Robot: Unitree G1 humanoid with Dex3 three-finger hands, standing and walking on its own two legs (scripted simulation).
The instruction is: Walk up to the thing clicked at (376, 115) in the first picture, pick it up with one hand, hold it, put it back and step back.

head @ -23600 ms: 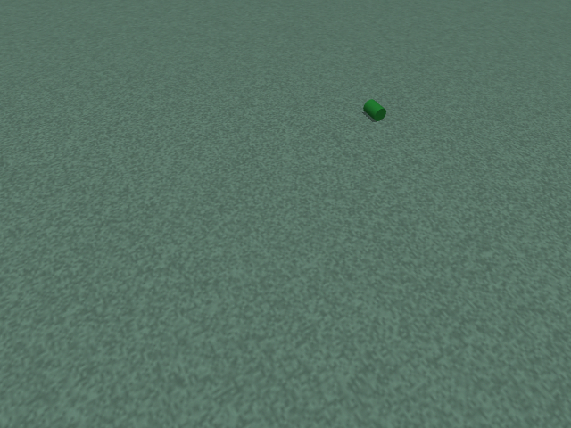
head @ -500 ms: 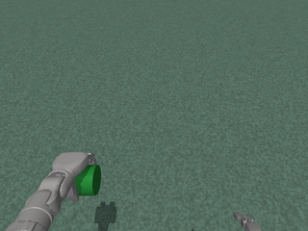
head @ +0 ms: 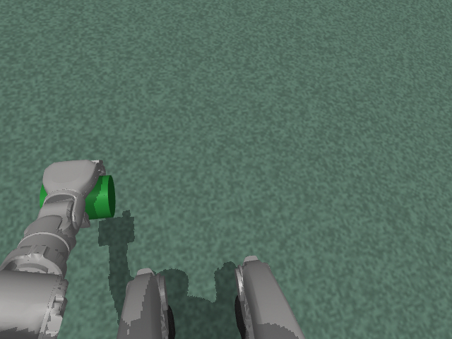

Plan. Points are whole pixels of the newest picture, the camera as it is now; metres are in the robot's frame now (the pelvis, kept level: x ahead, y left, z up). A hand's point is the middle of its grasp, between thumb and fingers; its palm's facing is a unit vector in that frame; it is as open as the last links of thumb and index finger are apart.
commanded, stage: crouch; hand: left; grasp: from above
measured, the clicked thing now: (81, 198) +0.43 +0.24 -0.15
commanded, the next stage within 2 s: lower in 1.24 s
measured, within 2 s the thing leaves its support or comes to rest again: neither
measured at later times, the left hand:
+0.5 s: hand (104, 207) +0.46 +0.23 -0.30, palm faces -0.44 -0.01 -0.90, open 11.1 cm
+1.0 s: hand (111, 208) +0.47 +0.23 -0.37, palm faces -0.45 -0.02 -0.89, open 11.1 cm
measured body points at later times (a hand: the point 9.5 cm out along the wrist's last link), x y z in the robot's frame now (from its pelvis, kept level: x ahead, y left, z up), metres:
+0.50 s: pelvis -0.01 +0.00 -0.15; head +0.22 +0.04 +0.24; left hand +0.47 +0.23 -0.25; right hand +0.04 -0.28 -0.26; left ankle +0.07 +0.12 -0.55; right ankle +0.06 -0.15 -0.55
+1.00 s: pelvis -0.03 -0.01 -0.22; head +0.21 +0.04 +0.16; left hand +0.49 +0.23 -0.32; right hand -0.02 -0.28 -0.32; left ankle +0.07 +0.12 -0.55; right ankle +0.06 -0.15 -0.55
